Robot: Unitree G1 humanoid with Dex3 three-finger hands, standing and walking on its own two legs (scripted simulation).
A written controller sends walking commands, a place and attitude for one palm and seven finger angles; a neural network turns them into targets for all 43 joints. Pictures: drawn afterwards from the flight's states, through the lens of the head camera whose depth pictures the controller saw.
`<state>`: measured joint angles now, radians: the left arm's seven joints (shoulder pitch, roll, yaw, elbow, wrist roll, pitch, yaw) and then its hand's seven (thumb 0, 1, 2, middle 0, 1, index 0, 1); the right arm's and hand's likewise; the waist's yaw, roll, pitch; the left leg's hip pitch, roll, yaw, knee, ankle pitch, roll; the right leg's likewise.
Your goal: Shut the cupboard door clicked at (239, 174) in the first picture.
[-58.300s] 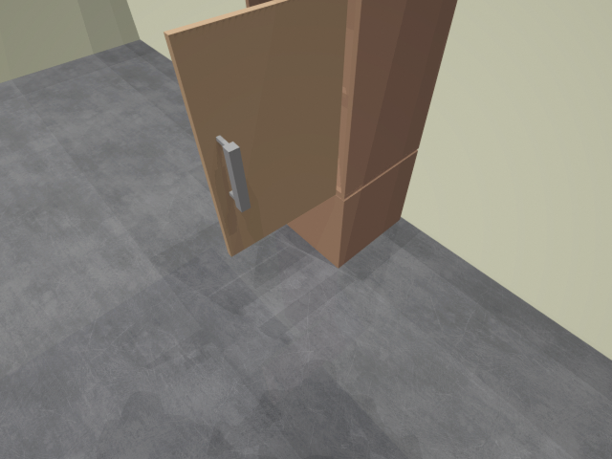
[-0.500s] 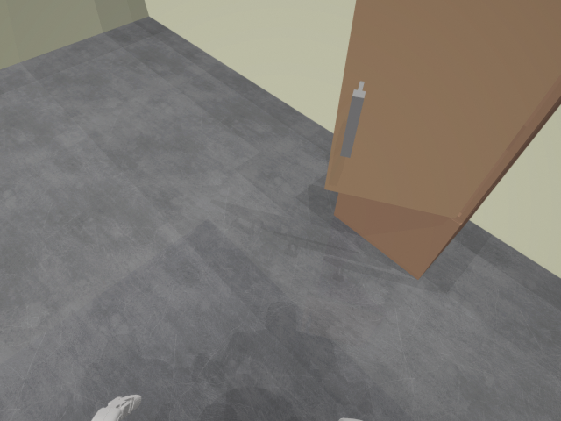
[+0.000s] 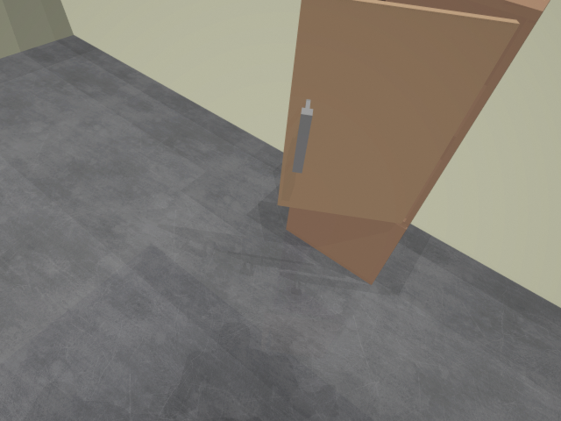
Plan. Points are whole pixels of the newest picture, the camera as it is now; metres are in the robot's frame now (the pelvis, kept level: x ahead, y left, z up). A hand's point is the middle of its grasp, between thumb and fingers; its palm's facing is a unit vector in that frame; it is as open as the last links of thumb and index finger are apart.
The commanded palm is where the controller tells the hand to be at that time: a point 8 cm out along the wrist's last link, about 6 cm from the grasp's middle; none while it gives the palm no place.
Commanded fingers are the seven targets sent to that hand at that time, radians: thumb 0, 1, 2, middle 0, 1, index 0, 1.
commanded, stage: take the last steps up to it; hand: left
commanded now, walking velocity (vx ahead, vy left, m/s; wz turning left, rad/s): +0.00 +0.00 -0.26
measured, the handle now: (302, 137) +0.73 -0.01 -0.04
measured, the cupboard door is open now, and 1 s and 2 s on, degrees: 30 30 30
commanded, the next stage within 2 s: come to a stop and stand still in 0.86 s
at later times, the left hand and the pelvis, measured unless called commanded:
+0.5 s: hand out of the picture +0.14 +0.12 -0.15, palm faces -0.08 -0.97 -0.22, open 7.4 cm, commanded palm none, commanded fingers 0.00 0.90 0.90 -0.20 -0.30 -0.20 -0.30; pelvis +0.06 -0.07 +0.01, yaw -6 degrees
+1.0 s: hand (243, 347) +0.27 +0.08 -0.16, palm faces -0.08 -0.98 -0.16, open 7.4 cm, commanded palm none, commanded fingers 0.00 0.90 0.90 -0.20 -0.30 -0.20 -0.30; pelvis +0.22 -0.10 +0.01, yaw -7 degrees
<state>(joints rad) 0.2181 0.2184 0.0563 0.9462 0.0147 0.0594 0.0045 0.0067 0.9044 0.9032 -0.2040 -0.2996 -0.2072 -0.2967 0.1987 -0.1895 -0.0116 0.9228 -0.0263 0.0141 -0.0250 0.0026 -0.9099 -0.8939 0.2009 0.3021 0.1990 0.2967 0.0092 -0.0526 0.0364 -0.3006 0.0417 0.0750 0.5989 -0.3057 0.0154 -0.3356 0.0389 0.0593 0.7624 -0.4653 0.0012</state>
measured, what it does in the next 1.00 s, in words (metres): walks ahead: right foot, then left foot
